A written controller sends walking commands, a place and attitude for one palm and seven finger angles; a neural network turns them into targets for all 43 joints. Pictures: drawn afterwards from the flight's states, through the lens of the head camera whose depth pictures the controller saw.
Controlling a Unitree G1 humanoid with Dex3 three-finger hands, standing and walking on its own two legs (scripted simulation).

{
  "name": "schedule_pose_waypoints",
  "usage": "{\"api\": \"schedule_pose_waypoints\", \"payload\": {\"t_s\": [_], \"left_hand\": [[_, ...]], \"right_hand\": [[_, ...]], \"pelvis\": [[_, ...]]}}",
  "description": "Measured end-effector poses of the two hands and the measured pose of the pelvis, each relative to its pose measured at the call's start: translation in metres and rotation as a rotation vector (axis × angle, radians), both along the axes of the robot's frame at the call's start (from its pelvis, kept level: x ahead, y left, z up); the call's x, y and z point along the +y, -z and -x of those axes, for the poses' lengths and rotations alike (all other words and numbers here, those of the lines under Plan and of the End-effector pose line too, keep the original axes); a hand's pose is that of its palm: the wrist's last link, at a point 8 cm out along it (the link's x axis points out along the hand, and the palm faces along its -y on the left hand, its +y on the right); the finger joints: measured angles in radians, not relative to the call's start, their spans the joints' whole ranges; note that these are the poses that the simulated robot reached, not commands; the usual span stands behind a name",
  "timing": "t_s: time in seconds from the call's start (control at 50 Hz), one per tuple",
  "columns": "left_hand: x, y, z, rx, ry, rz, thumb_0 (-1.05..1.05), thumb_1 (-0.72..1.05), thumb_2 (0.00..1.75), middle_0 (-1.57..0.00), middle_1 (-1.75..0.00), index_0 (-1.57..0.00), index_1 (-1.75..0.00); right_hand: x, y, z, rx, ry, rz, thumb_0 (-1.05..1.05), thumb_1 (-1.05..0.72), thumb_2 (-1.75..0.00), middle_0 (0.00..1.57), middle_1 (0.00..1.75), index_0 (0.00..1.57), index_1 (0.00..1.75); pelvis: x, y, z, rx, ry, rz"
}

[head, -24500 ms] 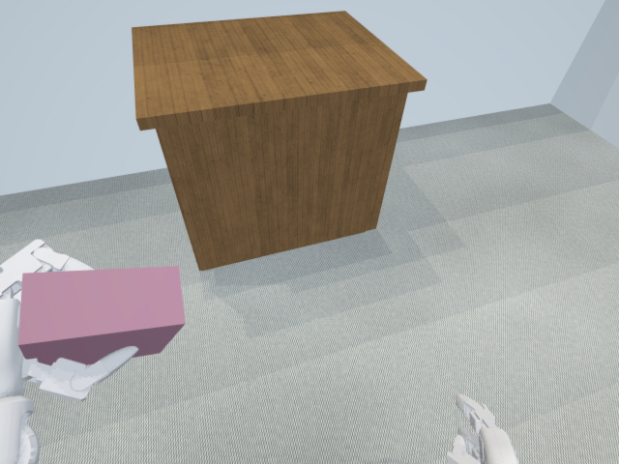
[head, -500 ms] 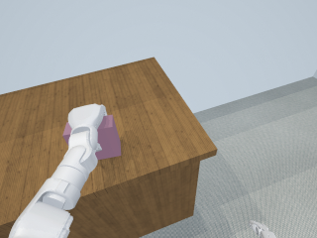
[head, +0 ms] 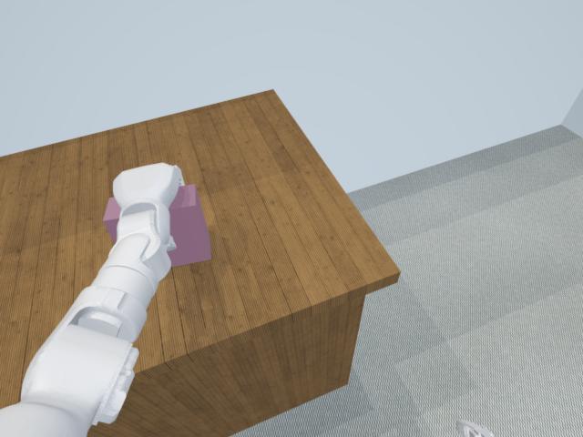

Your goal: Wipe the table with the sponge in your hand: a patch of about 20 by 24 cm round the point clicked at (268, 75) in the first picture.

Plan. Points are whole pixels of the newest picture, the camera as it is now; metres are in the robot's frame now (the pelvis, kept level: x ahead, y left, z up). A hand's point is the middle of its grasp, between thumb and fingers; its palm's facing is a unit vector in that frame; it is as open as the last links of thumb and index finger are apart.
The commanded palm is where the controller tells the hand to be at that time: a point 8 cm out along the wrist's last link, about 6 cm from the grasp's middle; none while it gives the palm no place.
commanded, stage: wipe forward along the third lane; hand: left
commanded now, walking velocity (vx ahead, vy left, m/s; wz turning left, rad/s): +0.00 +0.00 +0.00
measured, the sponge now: (166, 238) +0.41 +0.23 +0.03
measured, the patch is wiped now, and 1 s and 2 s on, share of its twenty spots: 0.95 0.95 0.95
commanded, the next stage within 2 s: wipe back along the third lane in 0.30 s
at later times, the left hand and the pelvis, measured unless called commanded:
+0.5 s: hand (154, 199) +0.45 +0.24 +0.08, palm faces -0.07 -0.04 -1.00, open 9.8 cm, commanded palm +0.43 +0.24 +0.12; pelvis +0.01 +0.03 +0.00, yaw -1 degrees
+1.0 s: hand (153, 214) +0.42 +0.24 +0.08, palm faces -0.02 -0.06 -1.00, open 9.9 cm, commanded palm +0.38 +0.23 +0.12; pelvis +0.03 +0.03 +0.00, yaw +0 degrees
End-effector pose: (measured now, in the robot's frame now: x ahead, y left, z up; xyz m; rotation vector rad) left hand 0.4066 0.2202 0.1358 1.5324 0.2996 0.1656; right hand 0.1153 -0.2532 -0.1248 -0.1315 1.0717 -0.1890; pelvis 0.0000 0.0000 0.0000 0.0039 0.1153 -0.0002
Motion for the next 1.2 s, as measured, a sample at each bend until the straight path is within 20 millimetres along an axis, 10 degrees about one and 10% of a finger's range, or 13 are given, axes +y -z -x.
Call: {"api": "schedule_pose_waypoints", "payload": {"t_s": [0.66,1.2], "left_hand": [[0.018,0.003,-0.02,-0.057,-0.006,-0.003,0.0,-0.51,1.08,-0.73,-1.4,-0.77,-1.37],[0.006,0.003,0.022,-0.08,-0.031,0.023,-0.01,-0.47,1.08,-0.68,-1.45,-0.72,-1.42]], "right_hand": [[0.033,0.0,0.013,0.066,0.032,-0.019,0.0,-0.91,-0.9,0.2,0.3,0.2,0.3],[0.056,-0.037,-0.126,-0.188,-0.148,-0.069,0.0,-0.91,-0.9,0.2,0.3,0.19,0.3]], "pelvis": [[0.031,0.0,-0.012,0.032,0.017,0.015],[0.025,-0.003,-0.038,-0.037,-0.014,0.006]]}}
